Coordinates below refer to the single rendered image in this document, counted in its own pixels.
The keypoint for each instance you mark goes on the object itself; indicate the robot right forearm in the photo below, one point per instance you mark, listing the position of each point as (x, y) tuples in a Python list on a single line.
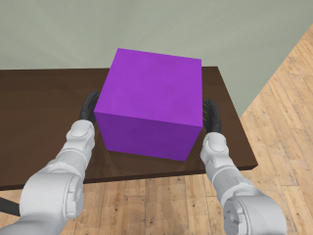
[(222, 173)]

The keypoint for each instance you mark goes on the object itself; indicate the robot right hand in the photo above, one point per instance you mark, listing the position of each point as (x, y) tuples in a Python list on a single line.
[(213, 118)]

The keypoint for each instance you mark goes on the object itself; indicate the robot left upper arm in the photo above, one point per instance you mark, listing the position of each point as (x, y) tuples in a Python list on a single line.
[(49, 201)]

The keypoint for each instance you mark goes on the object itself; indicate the robot left hand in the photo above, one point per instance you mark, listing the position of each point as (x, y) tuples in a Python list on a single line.
[(88, 107)]

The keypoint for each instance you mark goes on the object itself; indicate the table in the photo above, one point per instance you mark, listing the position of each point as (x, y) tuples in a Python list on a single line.
[(38, 108)]

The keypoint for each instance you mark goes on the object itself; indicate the robot left forearm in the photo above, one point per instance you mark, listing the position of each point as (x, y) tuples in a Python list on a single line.
[(75, 155)]

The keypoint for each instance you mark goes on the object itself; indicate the robot right upper arm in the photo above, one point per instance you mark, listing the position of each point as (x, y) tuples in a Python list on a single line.
[(253, 215)]

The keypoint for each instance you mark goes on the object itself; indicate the carton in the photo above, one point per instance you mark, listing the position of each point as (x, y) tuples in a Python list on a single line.
[(151, 105)]

